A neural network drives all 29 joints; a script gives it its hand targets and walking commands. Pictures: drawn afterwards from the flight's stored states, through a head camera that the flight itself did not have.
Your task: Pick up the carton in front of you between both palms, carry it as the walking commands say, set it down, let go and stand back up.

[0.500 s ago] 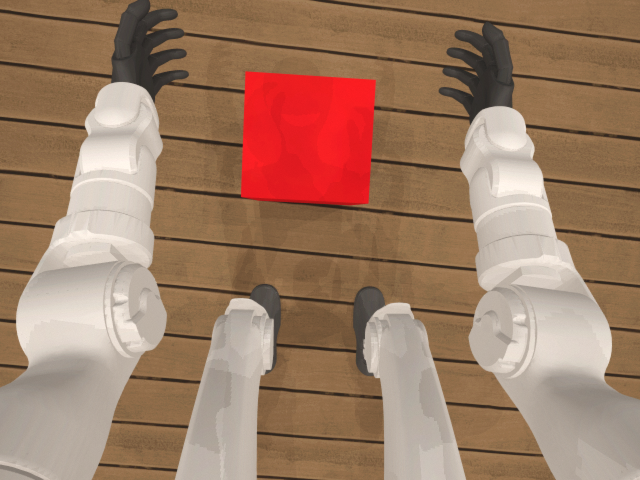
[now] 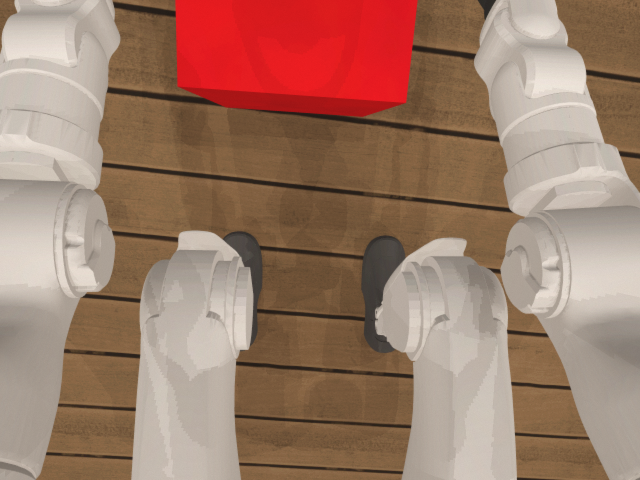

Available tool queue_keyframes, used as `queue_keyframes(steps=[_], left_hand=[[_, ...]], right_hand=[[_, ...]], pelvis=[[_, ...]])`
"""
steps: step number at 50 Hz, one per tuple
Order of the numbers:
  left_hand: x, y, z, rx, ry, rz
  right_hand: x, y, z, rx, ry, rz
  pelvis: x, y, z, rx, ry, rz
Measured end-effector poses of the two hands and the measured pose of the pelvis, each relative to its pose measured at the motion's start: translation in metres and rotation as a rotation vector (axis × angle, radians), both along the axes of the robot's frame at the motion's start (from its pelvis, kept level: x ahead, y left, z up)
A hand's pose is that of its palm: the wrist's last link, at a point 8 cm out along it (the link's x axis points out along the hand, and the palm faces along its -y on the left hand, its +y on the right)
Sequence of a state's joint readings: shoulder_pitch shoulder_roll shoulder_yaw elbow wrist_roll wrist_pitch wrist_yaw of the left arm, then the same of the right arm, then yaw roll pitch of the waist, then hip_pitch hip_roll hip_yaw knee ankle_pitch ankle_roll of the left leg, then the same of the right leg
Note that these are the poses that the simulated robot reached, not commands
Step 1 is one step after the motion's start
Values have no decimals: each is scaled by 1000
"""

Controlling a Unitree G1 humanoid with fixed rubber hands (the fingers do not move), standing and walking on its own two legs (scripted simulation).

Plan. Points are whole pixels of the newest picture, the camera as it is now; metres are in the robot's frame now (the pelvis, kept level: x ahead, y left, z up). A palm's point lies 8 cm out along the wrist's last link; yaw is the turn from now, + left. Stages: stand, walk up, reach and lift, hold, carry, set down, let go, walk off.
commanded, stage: reach and lift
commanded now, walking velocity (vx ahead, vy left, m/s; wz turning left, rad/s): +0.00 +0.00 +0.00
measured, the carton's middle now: (298, 15) +0.55 +0.05 -0.28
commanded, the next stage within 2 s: none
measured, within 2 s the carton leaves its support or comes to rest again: leaves its support in 1.00 s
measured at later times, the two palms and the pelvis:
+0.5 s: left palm out of the picture +0.56 +0.21 -0.21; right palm (477, 6) +0.55 -0.14 -0.20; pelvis +0.01 +0.00 -0.03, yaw +0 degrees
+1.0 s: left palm out of the picture +0.56 +0.19 -0.20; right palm out of the picture +0.56 -0.12 -0.20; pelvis +0.01 +0.01 -0.04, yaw +0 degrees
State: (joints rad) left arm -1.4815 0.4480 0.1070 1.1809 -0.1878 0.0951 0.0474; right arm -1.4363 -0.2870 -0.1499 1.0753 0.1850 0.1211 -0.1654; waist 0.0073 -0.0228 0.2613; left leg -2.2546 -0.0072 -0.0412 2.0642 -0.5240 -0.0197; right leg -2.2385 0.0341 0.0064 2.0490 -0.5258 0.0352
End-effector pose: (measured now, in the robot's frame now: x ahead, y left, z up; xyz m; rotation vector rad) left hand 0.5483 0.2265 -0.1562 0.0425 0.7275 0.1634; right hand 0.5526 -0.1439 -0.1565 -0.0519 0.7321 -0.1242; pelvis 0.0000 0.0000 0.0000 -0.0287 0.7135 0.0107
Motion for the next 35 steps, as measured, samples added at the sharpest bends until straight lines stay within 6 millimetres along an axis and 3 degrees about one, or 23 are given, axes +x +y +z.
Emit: queue_keyframes(steps=[7,11,18,28,35], left_hand=[[2,-3,-49,0,18,-10],[4,-3,-63,15,11,-19],[14,-15,-54,-7,-17,-34],[4,-17,-49,-7,-2,-35],[8,-34,-48,-11,-6,-59]], right_hand=[[-1,-2,-47,-4,22,-4],[0,-1,-60,5,5,-10],[2,0,-56,-3,-10,-6],[0,12,-46,13,-1,18],[1,32,-48,37,-5,30]], pelvis=[[-1,4,-22,-6,-40,1],[3,8,-31,-6,-76,-2],[9,8,-36,-7,-74,5],[6,4,-31,-4,-53,5],[1,4,-29,-4,-71,4]])
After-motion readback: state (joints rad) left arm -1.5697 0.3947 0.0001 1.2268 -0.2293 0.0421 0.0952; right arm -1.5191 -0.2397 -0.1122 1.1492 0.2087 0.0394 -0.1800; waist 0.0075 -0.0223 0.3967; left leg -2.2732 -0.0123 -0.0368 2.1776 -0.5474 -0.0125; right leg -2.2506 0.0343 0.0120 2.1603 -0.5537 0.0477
